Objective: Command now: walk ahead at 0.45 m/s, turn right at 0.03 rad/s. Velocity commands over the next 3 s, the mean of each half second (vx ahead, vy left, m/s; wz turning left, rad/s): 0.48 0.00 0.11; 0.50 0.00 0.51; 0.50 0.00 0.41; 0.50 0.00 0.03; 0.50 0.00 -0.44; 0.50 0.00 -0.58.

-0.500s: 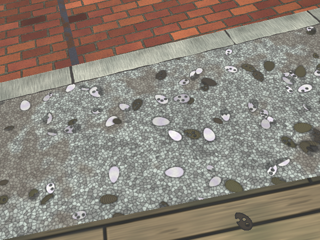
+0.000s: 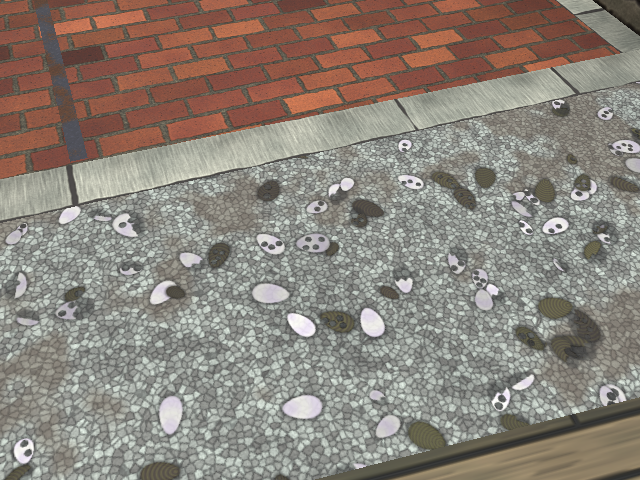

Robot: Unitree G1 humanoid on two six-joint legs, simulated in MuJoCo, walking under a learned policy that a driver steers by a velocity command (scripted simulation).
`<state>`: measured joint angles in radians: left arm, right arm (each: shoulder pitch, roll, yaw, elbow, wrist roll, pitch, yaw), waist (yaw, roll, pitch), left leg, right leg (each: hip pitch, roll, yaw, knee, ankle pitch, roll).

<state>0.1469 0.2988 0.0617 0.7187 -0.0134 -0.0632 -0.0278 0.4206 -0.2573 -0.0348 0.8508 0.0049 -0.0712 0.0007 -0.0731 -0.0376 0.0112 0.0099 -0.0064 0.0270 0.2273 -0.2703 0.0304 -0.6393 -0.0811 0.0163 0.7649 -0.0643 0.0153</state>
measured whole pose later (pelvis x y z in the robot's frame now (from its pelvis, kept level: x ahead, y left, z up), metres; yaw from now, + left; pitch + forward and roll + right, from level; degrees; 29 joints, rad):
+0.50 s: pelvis +0.28 -0.06 +0.00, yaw +5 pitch +0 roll -2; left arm 0.30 0.27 0.06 0.87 0.01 -0.11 -0.02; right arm 0.20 -0.31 -0.06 0.75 0.02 -0.05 0.00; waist 0.05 0.05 0.02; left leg -0.72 0.12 -0.09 0.89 -0.01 -0.01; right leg -0.03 0.06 -0.13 0.22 -0.20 -0.06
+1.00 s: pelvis +0.57 +0.03 +0.00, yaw +22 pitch +2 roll -1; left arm 0.08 0.31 0.05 0.72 0.01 -0.09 0.00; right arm 0.33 -0.28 -0.06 0.68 0.01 -0.05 0.00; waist -0.05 -0.03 0.05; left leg -0.19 -0.11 -0.09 0.35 -0.18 0.09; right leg -0.66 -0.10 0.10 0.85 -0.13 0.06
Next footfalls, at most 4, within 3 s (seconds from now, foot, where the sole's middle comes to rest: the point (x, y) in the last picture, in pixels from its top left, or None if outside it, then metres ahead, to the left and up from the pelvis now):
0.18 right None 0.28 -0.15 -0.78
0.72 left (245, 440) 0.58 0.11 -0.78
1.20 right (287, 307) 0.91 0.01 -0.78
1.68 left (143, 285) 0.99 0.37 -0.78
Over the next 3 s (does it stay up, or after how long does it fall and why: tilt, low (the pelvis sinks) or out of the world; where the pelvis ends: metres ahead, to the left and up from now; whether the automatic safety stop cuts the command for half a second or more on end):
stays up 1.57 0.57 -0.13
